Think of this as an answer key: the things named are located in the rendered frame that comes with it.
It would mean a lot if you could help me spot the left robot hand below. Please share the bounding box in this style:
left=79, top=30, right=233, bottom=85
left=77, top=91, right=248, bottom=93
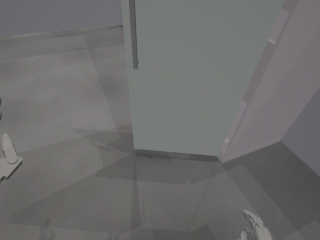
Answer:
left=0, top=97, right=23, bottom=183

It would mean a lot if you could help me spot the right robot hand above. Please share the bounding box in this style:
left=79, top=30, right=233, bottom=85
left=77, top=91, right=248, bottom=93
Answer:
left=237, top=209, right=273, bottom=240

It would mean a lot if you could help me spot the fridge door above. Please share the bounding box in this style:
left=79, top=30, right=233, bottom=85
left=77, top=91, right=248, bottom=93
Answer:
left=121, top=0, right=285, bottom=156

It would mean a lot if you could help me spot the handle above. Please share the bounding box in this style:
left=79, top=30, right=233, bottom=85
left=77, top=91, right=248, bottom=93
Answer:
left=129, top=0, right=139, bottom=69

